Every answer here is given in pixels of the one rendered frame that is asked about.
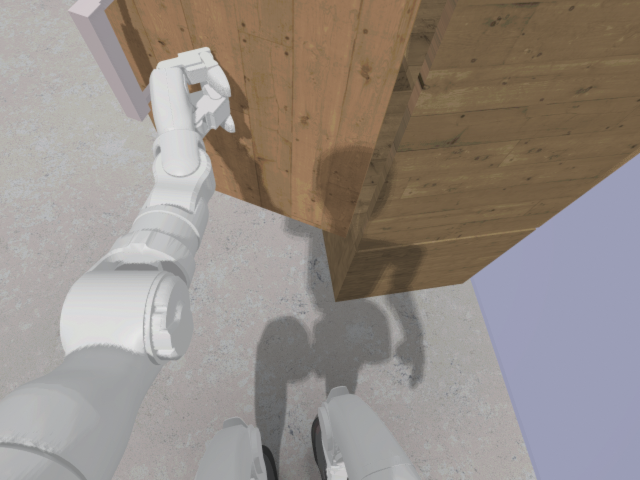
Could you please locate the right robot shin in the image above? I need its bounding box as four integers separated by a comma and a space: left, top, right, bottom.
321, 386, 349, 480

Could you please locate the cupboard door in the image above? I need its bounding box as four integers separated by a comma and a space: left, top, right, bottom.
104, 0, 421, 238

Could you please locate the left robot forearm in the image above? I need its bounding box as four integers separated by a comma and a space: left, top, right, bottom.
60, 129, 216, 351

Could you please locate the left robot upper arm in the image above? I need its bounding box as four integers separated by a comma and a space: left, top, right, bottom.
0, 270, 194, 480

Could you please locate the handle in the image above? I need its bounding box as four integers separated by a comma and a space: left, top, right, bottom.
68, 0, 151, 122

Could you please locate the right robot thigh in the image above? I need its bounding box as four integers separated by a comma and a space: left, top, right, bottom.
318, 394, 422, 480

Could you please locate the left robot hand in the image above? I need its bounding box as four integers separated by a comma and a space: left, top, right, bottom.
149, 47, 235, 139

